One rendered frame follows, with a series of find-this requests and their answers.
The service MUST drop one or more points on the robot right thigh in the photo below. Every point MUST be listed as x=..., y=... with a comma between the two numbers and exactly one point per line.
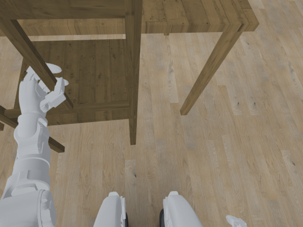
x=178, y=210

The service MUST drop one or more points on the left robot hand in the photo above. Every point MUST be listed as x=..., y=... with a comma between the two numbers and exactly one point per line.
x=31, y=92

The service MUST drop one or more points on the table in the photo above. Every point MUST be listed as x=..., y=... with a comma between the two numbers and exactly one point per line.
x=232, y=17

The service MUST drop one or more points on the left robot upper arm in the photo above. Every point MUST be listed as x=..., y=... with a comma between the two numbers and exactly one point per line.
x=32, y=209

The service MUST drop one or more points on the right robot hand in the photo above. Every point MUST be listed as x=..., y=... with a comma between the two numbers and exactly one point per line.
x=235, y=222

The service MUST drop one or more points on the robot right shin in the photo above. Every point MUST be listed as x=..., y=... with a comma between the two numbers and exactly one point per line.
x=169, y=224

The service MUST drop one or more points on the left robot forearm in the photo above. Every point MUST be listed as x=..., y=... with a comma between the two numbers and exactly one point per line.
x=32, y=163

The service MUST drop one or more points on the chair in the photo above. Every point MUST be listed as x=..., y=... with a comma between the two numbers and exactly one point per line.
x=103, y=75

